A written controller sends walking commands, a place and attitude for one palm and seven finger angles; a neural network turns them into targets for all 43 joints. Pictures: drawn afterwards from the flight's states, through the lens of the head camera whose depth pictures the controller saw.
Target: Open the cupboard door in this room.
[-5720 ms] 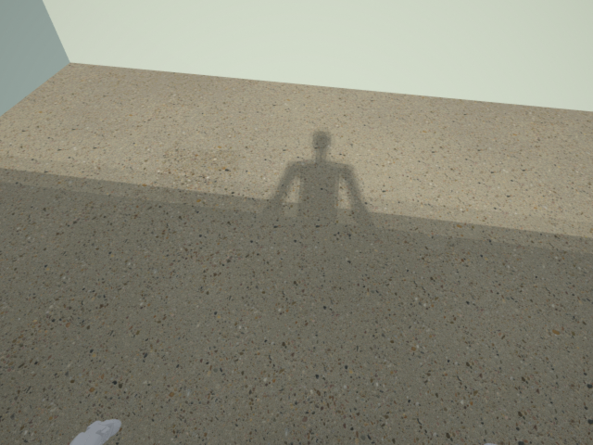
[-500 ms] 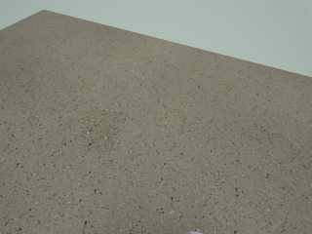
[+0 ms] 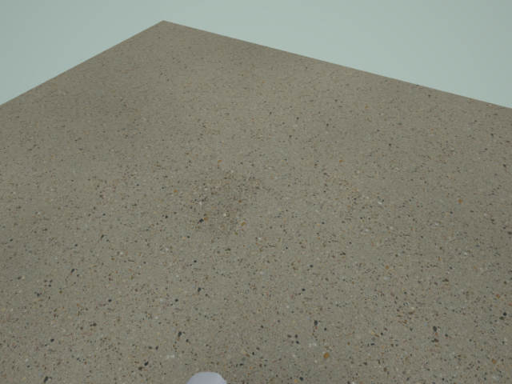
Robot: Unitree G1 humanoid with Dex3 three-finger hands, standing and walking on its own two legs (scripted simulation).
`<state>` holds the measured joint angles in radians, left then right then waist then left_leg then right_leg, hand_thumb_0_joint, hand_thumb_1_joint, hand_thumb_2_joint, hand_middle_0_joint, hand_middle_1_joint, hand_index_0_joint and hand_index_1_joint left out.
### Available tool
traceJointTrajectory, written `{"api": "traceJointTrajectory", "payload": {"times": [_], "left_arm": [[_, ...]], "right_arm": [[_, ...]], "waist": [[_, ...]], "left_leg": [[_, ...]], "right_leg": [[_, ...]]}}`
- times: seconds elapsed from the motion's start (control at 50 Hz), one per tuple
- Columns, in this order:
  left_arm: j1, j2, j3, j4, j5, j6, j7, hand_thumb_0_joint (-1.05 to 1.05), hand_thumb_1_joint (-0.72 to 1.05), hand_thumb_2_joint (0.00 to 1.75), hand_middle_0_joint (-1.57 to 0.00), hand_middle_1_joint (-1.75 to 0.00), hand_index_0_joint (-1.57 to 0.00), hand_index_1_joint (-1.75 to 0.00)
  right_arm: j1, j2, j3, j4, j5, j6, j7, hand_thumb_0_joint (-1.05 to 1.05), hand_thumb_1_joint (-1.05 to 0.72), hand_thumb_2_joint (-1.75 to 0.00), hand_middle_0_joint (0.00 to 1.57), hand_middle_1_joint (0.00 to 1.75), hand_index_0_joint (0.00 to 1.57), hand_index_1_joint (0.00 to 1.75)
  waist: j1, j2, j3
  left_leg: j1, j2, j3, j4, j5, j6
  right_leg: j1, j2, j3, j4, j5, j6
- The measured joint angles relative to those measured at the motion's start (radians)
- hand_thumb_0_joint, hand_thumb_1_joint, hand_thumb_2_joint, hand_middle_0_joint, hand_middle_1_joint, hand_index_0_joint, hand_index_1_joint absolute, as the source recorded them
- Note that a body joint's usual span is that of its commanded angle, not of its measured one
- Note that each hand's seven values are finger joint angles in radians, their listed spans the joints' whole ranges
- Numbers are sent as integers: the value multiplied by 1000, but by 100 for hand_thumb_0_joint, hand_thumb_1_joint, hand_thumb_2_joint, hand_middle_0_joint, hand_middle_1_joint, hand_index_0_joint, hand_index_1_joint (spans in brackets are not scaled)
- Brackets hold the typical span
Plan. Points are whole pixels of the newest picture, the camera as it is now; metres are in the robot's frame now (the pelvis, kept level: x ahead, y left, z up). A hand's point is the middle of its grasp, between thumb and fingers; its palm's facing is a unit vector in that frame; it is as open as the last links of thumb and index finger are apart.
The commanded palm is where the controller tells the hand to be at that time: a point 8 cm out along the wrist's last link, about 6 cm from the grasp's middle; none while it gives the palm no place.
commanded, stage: turn or walk to find it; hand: left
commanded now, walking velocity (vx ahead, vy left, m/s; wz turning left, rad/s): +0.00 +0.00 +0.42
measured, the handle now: out of the picture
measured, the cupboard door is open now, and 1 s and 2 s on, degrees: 0 0 0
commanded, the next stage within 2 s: none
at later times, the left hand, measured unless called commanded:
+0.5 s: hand out of the picture +0.00 +0.26 -0.17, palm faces +0.24 -0.94 -0.26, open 7.4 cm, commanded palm none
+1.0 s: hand out of the picture -0.07 +0.18 -0.15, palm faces +0.44 -0.85 -0.27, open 7.4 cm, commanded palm none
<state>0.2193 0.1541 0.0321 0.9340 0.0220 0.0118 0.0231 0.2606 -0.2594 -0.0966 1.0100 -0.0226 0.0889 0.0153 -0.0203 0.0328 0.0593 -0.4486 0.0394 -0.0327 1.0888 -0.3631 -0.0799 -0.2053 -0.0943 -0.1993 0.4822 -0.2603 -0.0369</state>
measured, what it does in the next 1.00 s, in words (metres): steps on the spot, turning left: left foot, then right foot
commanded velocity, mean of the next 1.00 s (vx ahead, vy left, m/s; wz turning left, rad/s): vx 0.00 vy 0.00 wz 0.42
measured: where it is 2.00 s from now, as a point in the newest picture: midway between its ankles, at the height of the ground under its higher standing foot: outside the picture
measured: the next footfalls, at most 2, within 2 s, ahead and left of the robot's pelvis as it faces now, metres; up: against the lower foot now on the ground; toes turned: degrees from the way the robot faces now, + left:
left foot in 0.20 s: +0.00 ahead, +0.16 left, +0.00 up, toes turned +9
right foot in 0.64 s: +0.03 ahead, -0.08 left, +0.00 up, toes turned +10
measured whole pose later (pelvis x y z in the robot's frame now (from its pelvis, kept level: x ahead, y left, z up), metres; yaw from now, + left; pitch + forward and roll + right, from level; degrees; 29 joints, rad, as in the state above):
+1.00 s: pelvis -0.04 -0.02 +0.00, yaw +25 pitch -1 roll +3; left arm 0.24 0.16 0.03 0.95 0.03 0.01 0.02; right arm 0.23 -0.26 -0.09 1.02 -0.02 0.09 0.01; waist 0.00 0.02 0.07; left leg -0.41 0.05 -0.01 1.02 -0.40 -0.08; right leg -0.20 -0.11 -0.24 0.50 -0.28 -0.05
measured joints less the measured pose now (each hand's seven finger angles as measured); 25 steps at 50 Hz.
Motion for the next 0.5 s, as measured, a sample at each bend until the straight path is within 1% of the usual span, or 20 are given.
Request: {"api": "traceJointTrajectory", "payload": {"times": [0.06,0.12,0.16,0.18,0.2,0.22,0.24,0.26,0.3,0.34,0.38,0.42,0.5], "left_arm": [[11,11,4,8,6,-3,-2,0,91,90,-21,-30,-20,-30],[21,30,11,20,10,0,-5,0,91,90,-21,-30,-20,-30],[29,46,17,31,9,6,-6,0,90,90,-21,-30,-20,-30],[34,54,21,36,5,9,-6,0,90,90,-21,-30,-20,-30],[42,63,24,39,0,15,-6,0,90,90,-21,-30,-20,-30],[41,78,29,46,-3,26,-6,0,90,90,-21,-30,-20,-30],[41,89,33,51,-4,39,-3,0,90,90,-21,-30,-20,-30],[41,98,36,57,-3,50,-2,0,91,90,-20,-30,-20,-30],[34,106,40,67,-2,64,-5,0,91,90,-20,-29,-20,-30],[22,107,41,64,-3,63,-11,0,91,90,-20,-29,-20,-30],[11,105,40,54,-4,56,-15,0,91,90,-20,-29,-19,-30],[-2,101,37,42,-6,49,-16,0,91,90,-20,-29,-19,-30],[-32,87,32,21,-9,47,-12,0,91,90,-20,-29,-19,-30]], "right_arm": [[-23,6,8,3,4,0,-2,0,-91,-90,20,30,19,30],[-57,15,18,-8,11,-10,-4,0,-91,-90,20,30,19,30],[-77,22,25,-23,14,-24,-5,0,-91,-90,20,30,19,30],[-84,24,28,-32,15,-33,-5,0,-91,-90,20,30,19,30],[-89,25,30,-41,13,-44,-4,0,-91,-90,20,30,19,30],[-101,37,32,-44,11,-52,-6,0,-91,-90,20,30,19,30],[-109,47,37,-49,9,-56,-6,0,-91,-90,20,30,19,30],[-113,55,42,-53,7,-60,-7,0,-91,-90,20,30,19,30],[-113,67,51,-61,4,-64,-15,0,-91,-90,20,30,20,30],[-111,72,57,-64,3,-65,-21,0,-91,-90,20,30,20,30],[-109,74,61,-64,4,-66,-23,0,-90,-90,20,30,20,30],[-106,75,62,-63,5,-67,-23,0,-90,-90,20,30,20,30],[-92,74,57,-65,3,-64,-20,0,-90,-90,20,30,20,30]], "waist": [[19,-17,9],[37,-37,19],[42,-50,21],[42,-52,17],[43,-56,12],[47,-78,14],[52,-90,16],[54,-96,14],[49,-91,5],[46,-80,0],[46,-71,-1],[44,-64,-1],[27,-46,1]], "left_leg": [[55,8,26,-130,-54,0],[112,4,59,-266,-86,9],[160,-3,83,-385,-47,18],[193,-5,93,-468,14,24],[214,-9,92,-524,49,47],[208,-23,97,-513,45,69],[205,-29,99,-500,36,84],[207,-31,97,-501,32,93],[216,-32,82,-528,46,100],[225,-35,63,-565,73,102],[233,-43,49,-598,98,105],[236,-51,37,-621,117,105],[226,-63,10,-631,135,99]], "right_leg": [[-12,-17,-22,16,-4,6],[-32,-37,-42,48,-13,19],[-48,-53,-58,82,-26,32],[-60,-61,-67,110,-38,41],[-80,-70,-71,151,-56,51],[-108,-78,-40,215,-126,68],[-139,-68,1,294,-196,78],[-167,-53,35,371,-231,84],[-210,-28,78,492,-226,92],[-236,-13,107,557,-190,100],[-246,-7,129,573,-162,109],[-243,-3,146,555,-151,116],[-209,10,162,461,-172,120]]}}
